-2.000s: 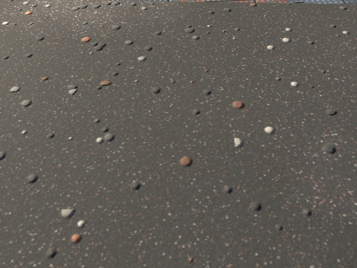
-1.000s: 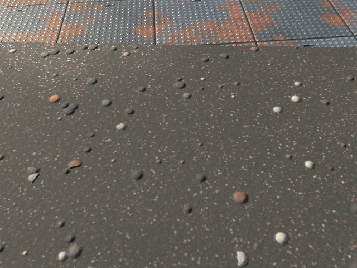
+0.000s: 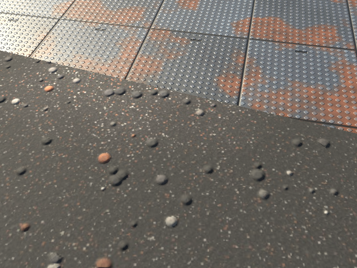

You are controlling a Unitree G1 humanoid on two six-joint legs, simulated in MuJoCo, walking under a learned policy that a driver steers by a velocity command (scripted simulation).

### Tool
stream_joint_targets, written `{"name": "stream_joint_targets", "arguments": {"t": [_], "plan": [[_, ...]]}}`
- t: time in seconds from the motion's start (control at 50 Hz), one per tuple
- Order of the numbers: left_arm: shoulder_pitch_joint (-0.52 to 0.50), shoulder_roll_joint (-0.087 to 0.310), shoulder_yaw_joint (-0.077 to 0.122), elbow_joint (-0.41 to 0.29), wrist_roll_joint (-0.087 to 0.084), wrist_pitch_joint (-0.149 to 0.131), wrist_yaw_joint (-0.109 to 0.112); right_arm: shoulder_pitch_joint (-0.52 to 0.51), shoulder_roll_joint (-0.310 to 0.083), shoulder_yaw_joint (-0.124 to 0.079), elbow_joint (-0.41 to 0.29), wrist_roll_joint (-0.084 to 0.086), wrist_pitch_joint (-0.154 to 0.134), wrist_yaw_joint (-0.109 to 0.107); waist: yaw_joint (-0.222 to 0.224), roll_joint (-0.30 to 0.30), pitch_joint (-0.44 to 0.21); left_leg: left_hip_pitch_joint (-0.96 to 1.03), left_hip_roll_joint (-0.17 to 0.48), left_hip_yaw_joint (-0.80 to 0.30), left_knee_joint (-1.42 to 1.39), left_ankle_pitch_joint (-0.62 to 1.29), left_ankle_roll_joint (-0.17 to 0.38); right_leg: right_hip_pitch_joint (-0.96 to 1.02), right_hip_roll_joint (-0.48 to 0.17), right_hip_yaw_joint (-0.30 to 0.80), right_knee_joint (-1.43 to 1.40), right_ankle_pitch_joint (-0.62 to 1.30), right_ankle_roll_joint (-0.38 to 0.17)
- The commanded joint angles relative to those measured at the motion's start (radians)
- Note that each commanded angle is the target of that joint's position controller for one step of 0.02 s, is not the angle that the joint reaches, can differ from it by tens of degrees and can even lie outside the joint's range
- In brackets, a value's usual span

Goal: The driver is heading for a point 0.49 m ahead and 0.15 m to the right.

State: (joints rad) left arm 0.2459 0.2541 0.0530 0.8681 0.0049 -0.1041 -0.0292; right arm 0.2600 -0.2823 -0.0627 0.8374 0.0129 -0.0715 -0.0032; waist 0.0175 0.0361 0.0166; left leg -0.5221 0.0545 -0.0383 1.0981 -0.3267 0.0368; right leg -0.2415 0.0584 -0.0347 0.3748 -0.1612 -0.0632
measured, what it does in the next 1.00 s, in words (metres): walks ahead, turning right: left foot, then right foot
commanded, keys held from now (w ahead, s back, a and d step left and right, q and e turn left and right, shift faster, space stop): w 0.14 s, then w+e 0.08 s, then e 0.78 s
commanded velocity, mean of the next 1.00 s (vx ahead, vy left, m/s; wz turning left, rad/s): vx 0.22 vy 0.00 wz -0.36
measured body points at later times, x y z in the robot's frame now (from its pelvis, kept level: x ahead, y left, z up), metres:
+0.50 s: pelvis +0.24 +0.05 -0.01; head +0.28 +0.06 +0.44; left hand +0.34 +0.33 -0.14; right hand +0.37 -0.22 -0.11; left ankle +0.32 +0.15 -0.74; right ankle +0.19 -0.08 -0.66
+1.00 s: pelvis +0.29 +0.00 +0.00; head +0.32 -0.05 +0.45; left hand +0.54 +0.20 -0.08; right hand +0.32 -0.33 -0.12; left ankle +0.37 +0.14 -0.67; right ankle +0.29 -0.09 -0.74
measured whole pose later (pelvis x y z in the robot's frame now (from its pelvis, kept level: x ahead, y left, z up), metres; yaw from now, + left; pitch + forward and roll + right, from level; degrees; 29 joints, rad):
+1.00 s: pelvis +0.29 +0.00 +0.00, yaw -25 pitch +3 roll +3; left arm 0.20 0.30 0.08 0.66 0.00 0.02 0.03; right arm 0.06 -0.32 -0.09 0.82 0.00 0.01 -0.04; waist 0.01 0.02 0.04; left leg -0.55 0.00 -0.04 1.00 -0.37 -0.06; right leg -0.34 0.04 0.07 0.46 -0.17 -0.06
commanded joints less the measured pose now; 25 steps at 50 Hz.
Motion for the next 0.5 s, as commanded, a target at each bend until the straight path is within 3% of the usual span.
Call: {"name": "stream_joint_targets", "arguments": {"t": [0.02,0.12,0.18,0.22,0.26,0.3,0.32,0.34,0.36,0.38,0.4,0.42,0.46,0.5], "plan": [[-0.01,0.141,0.027,-0.046,-0.004,-0.015,0.007,-0.008,-0.053,-0.014,-0.072,-0.008,-0.003,-0.004,-0.019,-0.11,-0.02,-0.145,0.077,-0.024,-0.096,0.091,-0.025,0.095,-0.282,0.263,-0.226,0.187,-0.182],[0.057,0.167,0.033,-0.015,-0.017,0.0,0.023,-0.173,-0.024,0.002,-0.116,-0.009,-0.012,0.007,0.028,-0.096,0.005,-0.101,0.047,0.019,-0.416,0.377,-0.039,0.093,-0.223,0.122,-0.244,0.254,-0.135],[0.138,0.169,0.032,0.019,-0.028,0.01,0.025,-0.279,-0.026,0.006,-0.152,0.0,-0.018,0.018,0.066,-0.093,0.034,-0.077,0.017,0.027,-0.52,0.419,-0.039,0.135,-0.241,0.14,-0.223,0.22,-0.132],[0.164,0.173,0.033,0.032,-0.031,0.024,0.028,-0.323,-0.038,0.004,-0.175,0.003,-0.028,0.029,0.067,-0.099,0.047,-0.086,0.002,0.016,-0.572,0.378,-0.031,0.196,-0.27,0.176,-0.18,0.23,-0.129],[0.157,0.185,0.038,0.035,-0.027,0.04,0.038,-0.299,-0.068,-0.006,-0.176,-0.007,-0.041,0.036,0.035,-0.118,0.031,-0.021,-0.023,0.009,-0.631,0.333,-0.013,0.244,-0.277,0.2,-0.09,0.361,-0.098],[0.123,0.187,0.037,0.02,-0.026,0.049,0.043,-0.131,-0.123,-0.031,-0.129,-0.026,-0.052,0.029,-0.058,-0.129,-0.081,0.251,-0.05,0.038,-0.692,0.438,0.03,0.213,-0.211,0.175,0.107,0.559,-0.041],[0.097,0.155,0.025,-0.019,-0.01,0.043,0.044,0.006,-0.19,-0.049,-0.106,-0.047,-0.055,0.019,-0.111,-0.076,-0.219,0.541,0.077,-0.054,-0.6,0.75,0.082,0.049,-0.144,0.14,0.328,0.391,0.007],[0.226,0.05,-0.005,-0.025,0.004,0.031,0.04,0.084,-0.256,-0.062,-0.105,-0.059,-0.033,0.007,-0.088,0.174,-0.393,0.933,0.382,-0.339,-0.518,1.092,0.236,-0.313,-0.011,0.062,0.72,-0.275,0.086],[0.267,0.103,0.002,-0.02,-0.02,0.026,0.039,0.097,-0.204,-0.048,-0.12,-0.036,-0.013,0.008,-0.103,0.223,-0.553,0.959,0.441,-0.485,-0.565,0.985,0.291,-0.377,-0.01,0.166,0.892,-0.568,0.097],[0.185,0.179,0.029,-0.035,-0.046,0.035,0.042,0.043,-0.152,-0.034,-0.13,-0.03,0.002,0.003,-0.105,0.134,-0.423,0.83,0.382,-0.36,-0.609,0.875,0.251,-0.44,-0.065,0.161,0.941,-0.518,0.102],[0.117,0.169,0.031,-0.056,-0.046,0.049,0.049,-0.018,-0.121,-0.024,-0.13,-0.023,0.009,-0.004,-0.083,0.096,-0.291,0.693,0.332,-0.264,-0.644,0.795,0.217,-0.477,-0.099,0.116,0.919,-0.452,0.11],[0.103,0.153,0.035,-0.053,-0.034,0.07,0.055,-0.074,-0.09,-0.014,-0.124,-0.021,0.011,-0.004,-0.051,0.064,-0.194,0.538,0.292,-0.187,-0.694,0.722,0.202,-0.45,-0.129,0.1,0.88,-0.402,0.121],[0.144,0.111,0.037,-0.058,-0.028,0.12,0.064,-0.165,-0.089,-0.017,-0.121,-0.041,0.009,0.0,0.016,0.107,-0.117,0.282,0.254,-0.085,-0.8,0.573,0.195,-0.297,-0.15,0.076,0.827,-0.327,0.131],[0.138,0.09,0.038,-0.083,-0.022,0.142,0.068,-0.215,-0.108,-0.026,-0.119,-0.047,0.003,-0.001,0.04,0.111,-0.089,0.202,0.257,-0.017,-0.855,0.525,0.21,-0.264,-0.153,0.059,0.758,-0.259,0.133]]}}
